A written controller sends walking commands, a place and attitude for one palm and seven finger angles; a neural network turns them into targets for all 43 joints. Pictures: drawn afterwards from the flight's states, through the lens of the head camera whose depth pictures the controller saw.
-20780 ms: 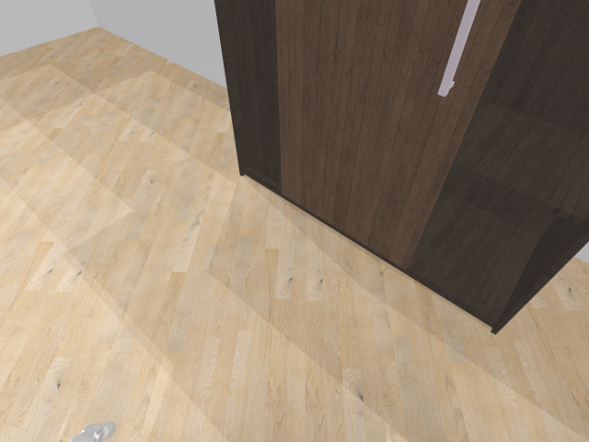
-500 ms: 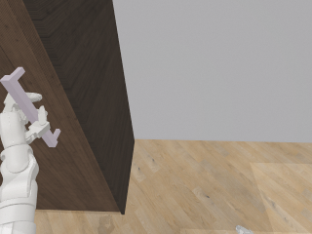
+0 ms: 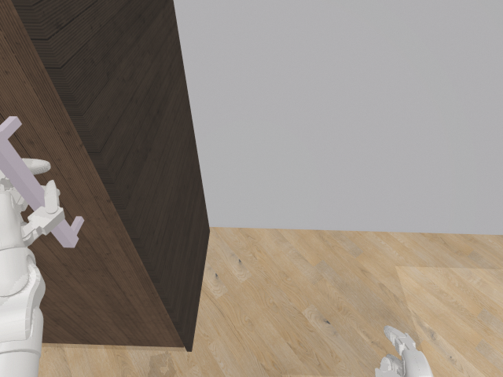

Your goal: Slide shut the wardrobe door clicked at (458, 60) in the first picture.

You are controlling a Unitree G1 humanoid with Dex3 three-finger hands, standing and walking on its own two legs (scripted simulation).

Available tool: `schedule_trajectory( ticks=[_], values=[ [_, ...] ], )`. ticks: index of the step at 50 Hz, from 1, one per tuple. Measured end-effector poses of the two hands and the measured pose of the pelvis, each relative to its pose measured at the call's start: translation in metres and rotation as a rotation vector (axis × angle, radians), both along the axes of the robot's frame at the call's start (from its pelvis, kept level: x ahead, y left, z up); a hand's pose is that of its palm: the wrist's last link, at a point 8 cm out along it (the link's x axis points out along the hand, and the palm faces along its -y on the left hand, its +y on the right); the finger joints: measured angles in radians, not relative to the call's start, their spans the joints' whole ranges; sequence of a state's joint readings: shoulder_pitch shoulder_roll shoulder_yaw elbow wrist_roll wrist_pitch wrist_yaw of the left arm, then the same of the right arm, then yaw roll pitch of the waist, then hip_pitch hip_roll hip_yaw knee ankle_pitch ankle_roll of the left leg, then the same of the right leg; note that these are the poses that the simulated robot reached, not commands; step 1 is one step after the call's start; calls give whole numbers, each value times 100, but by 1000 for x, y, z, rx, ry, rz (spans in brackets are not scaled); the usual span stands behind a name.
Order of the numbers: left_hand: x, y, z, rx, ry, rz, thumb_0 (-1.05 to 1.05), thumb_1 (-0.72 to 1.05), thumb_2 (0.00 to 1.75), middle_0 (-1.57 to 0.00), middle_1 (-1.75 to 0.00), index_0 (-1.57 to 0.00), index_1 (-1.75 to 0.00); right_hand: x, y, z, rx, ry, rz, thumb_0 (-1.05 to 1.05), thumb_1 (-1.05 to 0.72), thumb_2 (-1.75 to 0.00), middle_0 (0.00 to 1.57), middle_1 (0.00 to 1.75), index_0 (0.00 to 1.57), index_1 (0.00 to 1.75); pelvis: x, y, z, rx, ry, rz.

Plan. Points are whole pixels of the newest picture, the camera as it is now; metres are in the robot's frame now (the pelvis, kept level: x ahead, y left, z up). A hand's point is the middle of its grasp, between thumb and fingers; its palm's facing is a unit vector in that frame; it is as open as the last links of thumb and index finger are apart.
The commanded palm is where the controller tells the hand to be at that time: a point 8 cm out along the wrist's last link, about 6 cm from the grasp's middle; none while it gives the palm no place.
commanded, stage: stop walking and hold the door there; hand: left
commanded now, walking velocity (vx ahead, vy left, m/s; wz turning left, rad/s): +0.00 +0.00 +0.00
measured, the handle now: (44, 190) +0.33 +0.35 +0.14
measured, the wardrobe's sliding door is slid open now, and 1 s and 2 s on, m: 0.00 0.00 0.00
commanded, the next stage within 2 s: loosen the grip on the handle in 1.68 s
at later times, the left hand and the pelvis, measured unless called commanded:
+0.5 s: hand (52, 211) +0.29 +0.32 +0.14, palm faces +0.41 -0.89 -0.19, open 5.5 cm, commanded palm +0.25 +0.34 +0.13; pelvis -0.06 +0.06 -0.01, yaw +2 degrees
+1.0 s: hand (46, 217) +0.28 +0.32 +0.13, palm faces +0.13 -0.99 -0.10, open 5.9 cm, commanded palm +0.26 +0.34 +0.13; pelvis -0.08 +0.19 -0.03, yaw +2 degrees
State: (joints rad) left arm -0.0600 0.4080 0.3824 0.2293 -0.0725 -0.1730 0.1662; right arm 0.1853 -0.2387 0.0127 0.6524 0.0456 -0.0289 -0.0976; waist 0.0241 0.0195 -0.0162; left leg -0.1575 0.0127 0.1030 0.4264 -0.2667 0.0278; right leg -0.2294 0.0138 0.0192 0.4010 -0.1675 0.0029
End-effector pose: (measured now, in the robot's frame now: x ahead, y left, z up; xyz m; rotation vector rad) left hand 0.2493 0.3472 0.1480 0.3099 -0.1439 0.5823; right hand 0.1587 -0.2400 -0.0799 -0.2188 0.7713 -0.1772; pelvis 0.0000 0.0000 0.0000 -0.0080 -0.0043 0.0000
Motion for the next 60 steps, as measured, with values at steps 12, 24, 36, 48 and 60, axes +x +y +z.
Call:
schedule_trajectory(
  ticks=[12, 24, 36, 48, 60],
  values=[
    [0, 3, 0, 31, 11, -27, -12, 66, 78, -46, -140, -36, -140, -39, -2, -23, -3, 121, -26, 2, -90, -89, 20, 30, 20, 30, -17, 11, -4, -13, 15, 24],
    [3, 9, -6, -33, -44, -177, -10, 71, 79, -46, -140, -37, -140, -63, 51, -21, -11, 98, -9, 2, -91, -89, 19, 30, 20, 30, -56, 61, -9, -16, -4, 34],
    [1, 11, -5, -54, -24, -256, -7, 75, 79, -46, -140, -28, -140, -66, 126, -40, 93, 92, 134, 2, -90, -89, 20, 30, 20, 30, -76, 94, -15, 5, 17, 19],
    [9, 25, -14, -95, -154, -483, -6, 72, 82, -45, -140, -32, -138, -64, 172, -49, -16, 111, 40, 2, -91, -89, 20, 30, 20, 30, -78, 181, -33, 43, 8, 37],
    [8, 25, -10, -140, -95, -531, -1, 75, 81, -41, -139, -29, -137, -59, 282, -58, 199, 150, 196, 2, -91, -89, 20, 30, 20, 30, -77, 204, -17, 12, -11, 66]
  ],
)
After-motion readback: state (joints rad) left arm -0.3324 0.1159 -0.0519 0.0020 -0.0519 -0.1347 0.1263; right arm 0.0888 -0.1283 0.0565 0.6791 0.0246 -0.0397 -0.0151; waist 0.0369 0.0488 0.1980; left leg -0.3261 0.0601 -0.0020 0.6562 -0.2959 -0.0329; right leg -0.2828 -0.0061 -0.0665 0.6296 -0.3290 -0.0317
